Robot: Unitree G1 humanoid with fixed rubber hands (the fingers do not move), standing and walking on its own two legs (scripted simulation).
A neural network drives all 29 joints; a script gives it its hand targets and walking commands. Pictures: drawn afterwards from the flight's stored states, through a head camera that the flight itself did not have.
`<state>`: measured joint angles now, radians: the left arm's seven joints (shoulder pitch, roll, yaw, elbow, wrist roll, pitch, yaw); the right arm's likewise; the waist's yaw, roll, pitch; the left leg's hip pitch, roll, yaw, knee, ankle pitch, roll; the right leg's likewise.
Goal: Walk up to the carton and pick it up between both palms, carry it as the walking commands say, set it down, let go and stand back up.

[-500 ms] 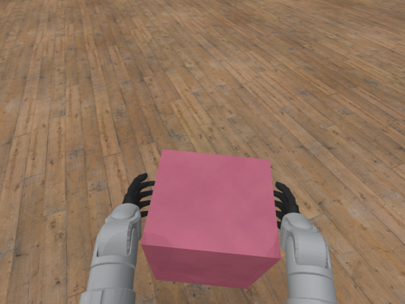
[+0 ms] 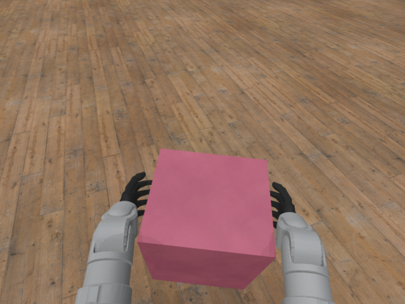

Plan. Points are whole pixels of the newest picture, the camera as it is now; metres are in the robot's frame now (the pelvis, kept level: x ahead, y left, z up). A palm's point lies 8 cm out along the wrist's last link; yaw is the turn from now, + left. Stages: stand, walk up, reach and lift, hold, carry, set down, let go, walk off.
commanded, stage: hold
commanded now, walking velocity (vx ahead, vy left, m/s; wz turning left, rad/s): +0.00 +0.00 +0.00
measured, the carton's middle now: (205, 224) +0.30 +0.01 -0.03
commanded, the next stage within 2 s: carry in 0.64 s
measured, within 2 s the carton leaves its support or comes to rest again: neither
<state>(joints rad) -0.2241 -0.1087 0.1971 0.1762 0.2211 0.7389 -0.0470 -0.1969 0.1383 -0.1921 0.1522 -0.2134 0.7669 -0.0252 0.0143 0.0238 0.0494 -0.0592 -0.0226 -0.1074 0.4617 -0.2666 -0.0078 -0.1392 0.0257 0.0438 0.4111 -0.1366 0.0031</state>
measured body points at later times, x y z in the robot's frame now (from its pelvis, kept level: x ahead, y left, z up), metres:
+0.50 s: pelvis +0.01 +0.01 +0.00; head -0.02 +0.00 +0.45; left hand +0.29 +0.15 +0.04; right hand +0.27 -0.16 +0.03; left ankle +0.00 +0.13 -0.74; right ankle +0.07 -0.12 -0.74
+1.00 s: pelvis -0.01 +0.05 -0.01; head -0.05 +0.06 +0.43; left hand +0.26 +0.22 +0.09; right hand +0.27 -0.10 +0.08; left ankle -0.01 +0.11 -0.74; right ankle +0.06 -0.11 -0.74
